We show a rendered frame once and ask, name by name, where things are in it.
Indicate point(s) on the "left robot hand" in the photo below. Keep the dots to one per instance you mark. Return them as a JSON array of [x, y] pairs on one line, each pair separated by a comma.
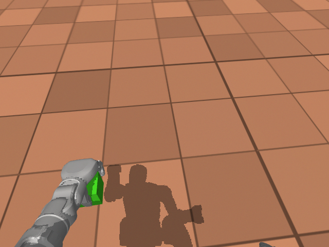
[[85, 169]]

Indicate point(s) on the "left robot arm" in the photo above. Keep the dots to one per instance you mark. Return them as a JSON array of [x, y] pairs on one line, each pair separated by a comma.
[[52, 225]]

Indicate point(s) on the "cube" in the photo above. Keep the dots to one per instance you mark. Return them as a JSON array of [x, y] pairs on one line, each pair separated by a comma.
[[95, 190]]

